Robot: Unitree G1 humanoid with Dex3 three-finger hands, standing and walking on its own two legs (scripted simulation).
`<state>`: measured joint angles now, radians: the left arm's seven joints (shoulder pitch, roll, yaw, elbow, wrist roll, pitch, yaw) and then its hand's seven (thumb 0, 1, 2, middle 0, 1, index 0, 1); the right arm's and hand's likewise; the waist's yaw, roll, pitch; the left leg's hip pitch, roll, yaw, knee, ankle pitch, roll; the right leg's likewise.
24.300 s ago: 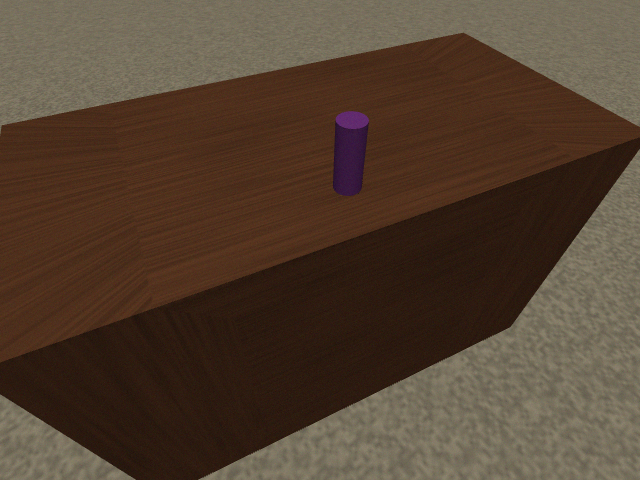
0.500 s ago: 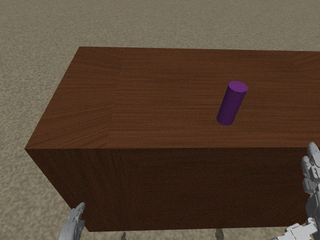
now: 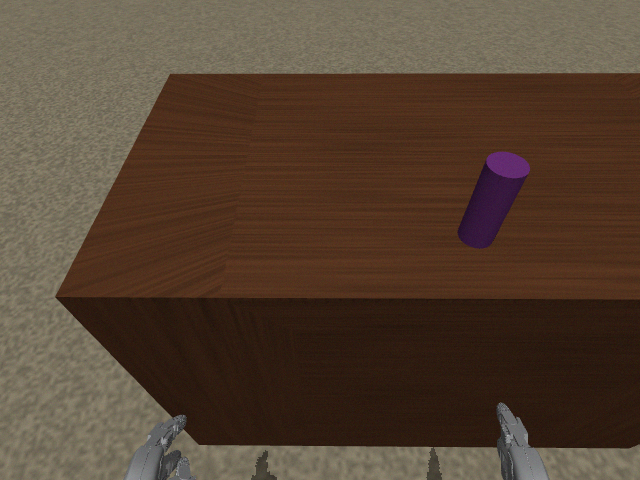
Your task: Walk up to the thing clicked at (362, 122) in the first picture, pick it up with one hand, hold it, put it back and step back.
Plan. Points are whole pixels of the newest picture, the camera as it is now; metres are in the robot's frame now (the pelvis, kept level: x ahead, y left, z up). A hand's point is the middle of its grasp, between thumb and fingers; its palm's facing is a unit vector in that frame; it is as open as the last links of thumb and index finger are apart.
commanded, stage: home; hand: right
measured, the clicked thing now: (490, 203) +0.46 -0.21 +0.10
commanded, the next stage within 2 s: none
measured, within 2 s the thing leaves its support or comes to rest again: neither
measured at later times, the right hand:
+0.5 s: hand out of the picture +0.15 -0.22 -0.13, palm faces -0.05 +0.94 -0.33, open 17.4 cm
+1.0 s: hand out of the picture +0.04 -0.26 -0.14, palm faces -0.09 +0.93 -0.36, open 17.4 cm
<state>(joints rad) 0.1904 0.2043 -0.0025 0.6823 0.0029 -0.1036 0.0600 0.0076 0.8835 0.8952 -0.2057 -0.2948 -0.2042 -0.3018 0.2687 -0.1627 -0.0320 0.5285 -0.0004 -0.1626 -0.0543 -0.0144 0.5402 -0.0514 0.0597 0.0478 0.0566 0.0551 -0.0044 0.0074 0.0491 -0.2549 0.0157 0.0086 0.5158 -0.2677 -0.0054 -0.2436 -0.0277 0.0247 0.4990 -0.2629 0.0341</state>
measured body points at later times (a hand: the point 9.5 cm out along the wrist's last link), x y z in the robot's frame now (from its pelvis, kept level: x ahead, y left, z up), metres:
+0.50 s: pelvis +0.01 +0.00 +0.00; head +0.02 +0.01 +0.45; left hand +0.14 +0.27 -0.12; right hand +0.16 -0.27 -0.10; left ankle +0.00 +0.12 -0.74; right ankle +0.00 -0.14 -0.74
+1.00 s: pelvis -0.02 -0.01 +0.01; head -0.03 +0.00 +0.46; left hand +0.01 +0.30 -0.13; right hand +0.04 -0.31 -0.12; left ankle +0.00 +0.12 -0.74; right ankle +0.00 -0.14 -0.74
